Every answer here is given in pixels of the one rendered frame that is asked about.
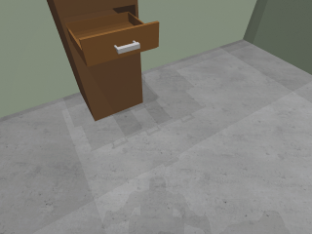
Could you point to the handle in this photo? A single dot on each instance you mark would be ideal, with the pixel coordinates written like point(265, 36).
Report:
point(126, 48)

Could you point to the drawer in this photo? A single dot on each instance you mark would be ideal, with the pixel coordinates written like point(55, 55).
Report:
point(94, 39)

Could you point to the cabinet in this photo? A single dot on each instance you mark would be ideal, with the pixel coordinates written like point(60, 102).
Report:
point(109, 87)

